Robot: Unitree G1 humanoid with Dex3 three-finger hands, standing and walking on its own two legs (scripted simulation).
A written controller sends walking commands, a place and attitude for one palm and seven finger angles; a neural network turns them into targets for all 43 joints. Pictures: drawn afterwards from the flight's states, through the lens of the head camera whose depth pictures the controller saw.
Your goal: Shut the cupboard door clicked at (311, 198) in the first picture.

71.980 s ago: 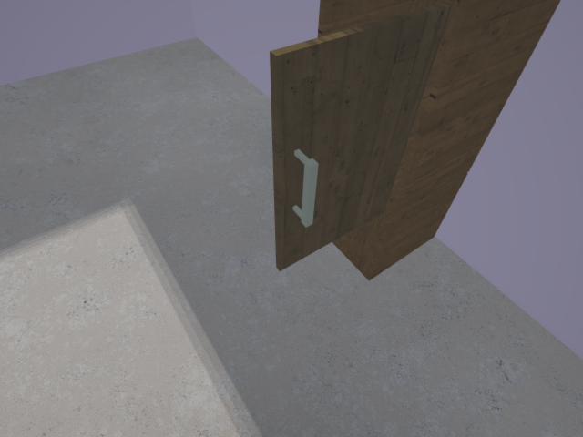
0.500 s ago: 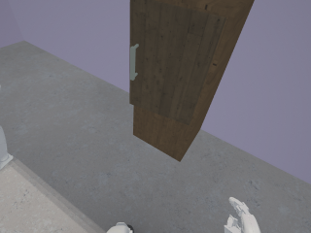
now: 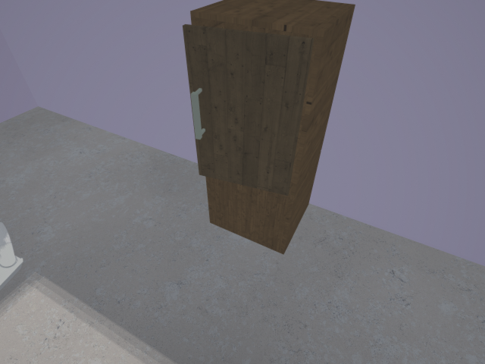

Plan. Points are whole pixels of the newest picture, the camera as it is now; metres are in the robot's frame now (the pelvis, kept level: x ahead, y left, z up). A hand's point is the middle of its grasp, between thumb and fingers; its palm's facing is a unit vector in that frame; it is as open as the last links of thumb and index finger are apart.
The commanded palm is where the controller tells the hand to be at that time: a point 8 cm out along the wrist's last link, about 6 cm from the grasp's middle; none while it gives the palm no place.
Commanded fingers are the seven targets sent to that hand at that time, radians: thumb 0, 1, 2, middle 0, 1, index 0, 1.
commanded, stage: stop stepping back and stand still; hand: left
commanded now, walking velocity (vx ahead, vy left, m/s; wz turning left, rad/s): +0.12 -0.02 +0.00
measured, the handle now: (199, 114) +0.94 +0.19 -0.04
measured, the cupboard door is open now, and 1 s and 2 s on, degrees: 9 9 9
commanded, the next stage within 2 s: let the arm hang, fingers relaxed in 0.48 s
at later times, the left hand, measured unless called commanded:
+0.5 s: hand (26, 253) +0.22 +0.29 +0.16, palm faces +0.41 -0.79 -0.46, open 7.5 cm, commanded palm +0.15 +0.34 +0.17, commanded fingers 0.00 0.90 0.90 -0.20 -0.30 -0.20 -0.30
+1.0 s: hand out of the picture -0.04 +0.25 -0.19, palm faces +0.04 -0.98 -0.17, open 7.1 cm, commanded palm none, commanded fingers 0.00 0.90 0.90 -0.20 -0.30 -0.20 -0.30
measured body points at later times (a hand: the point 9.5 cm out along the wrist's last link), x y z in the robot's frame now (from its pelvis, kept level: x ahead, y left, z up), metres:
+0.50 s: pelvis +0.02 +0.03 -0.01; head +0.02 +0.04 +0.44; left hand +0.19 +0.33 +0.18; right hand +0.20 -0.17 -0.08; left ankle +0.03 +0.17 -0.74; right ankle -0.02 -0.06 -0.74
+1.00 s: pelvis -0.02 +0.06 +0.00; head -0.01 +0.09 +0.45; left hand -0.04 +0.30 -0.17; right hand +0.00 -0.19 -0.14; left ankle +0.03 +0.17 -0.74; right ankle -0.02 -0.06 -0.74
